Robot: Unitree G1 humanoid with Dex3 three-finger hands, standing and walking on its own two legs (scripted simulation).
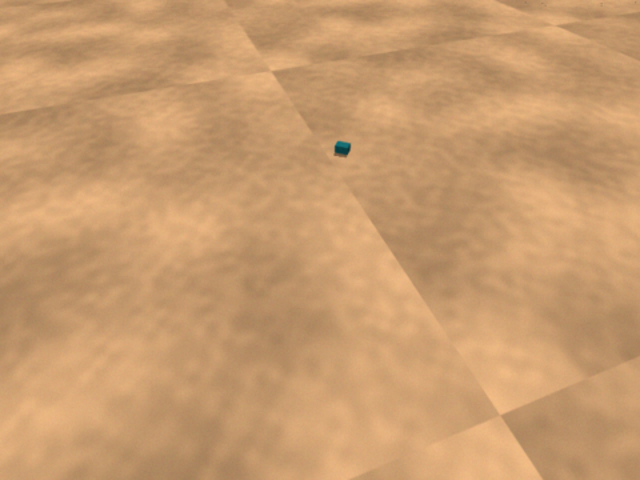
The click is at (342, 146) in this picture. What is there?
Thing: small box
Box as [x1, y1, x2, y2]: [335, 141, 350, 154]
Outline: 338,141 335,145 335,152 347,154 350,143
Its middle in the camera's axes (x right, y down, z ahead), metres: +0.14 -0.51 +2.22
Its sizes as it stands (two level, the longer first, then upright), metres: 0.076 0.054 0.045
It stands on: the floor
